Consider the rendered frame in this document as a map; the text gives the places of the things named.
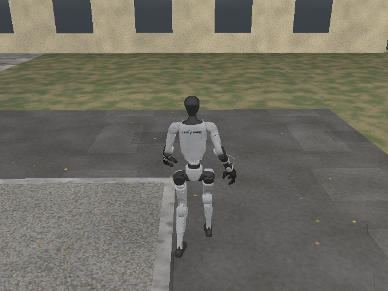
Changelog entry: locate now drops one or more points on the robot left foot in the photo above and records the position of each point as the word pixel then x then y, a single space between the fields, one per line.
pixel 179 252

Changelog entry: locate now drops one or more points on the robot right upper arm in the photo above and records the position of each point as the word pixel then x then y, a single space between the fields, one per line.
pixel 212 128

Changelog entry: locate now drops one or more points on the robot left hand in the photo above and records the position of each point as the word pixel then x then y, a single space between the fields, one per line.
pixel 169 164

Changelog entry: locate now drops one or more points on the right robot forearm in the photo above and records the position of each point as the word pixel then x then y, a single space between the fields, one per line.
pixel 225 161

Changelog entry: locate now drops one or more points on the left robot shin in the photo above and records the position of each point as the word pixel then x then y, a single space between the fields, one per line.
pixel 180 228

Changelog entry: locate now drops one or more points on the robot right hand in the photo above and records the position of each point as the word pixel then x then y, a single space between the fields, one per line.
pixel 232 176

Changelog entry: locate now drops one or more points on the left robot forearm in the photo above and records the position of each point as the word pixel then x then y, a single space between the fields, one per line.
pixel 166 156

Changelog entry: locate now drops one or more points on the robot left upper arm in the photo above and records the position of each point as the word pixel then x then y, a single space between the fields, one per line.
pixel 174 128

